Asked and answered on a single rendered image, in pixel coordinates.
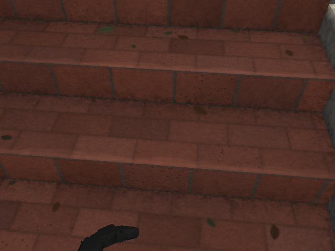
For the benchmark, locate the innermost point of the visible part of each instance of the left robot hand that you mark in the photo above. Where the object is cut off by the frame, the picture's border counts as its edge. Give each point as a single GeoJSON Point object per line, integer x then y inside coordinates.
{"type": "Point", "coordinates": [107, 236]}

